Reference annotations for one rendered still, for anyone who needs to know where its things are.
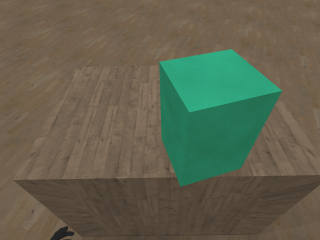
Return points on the robot left hand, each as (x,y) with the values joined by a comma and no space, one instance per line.
(61,233)

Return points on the carton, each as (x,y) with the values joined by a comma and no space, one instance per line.
(213,107)

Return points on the pedestal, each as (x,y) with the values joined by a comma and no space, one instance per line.
(100,165)

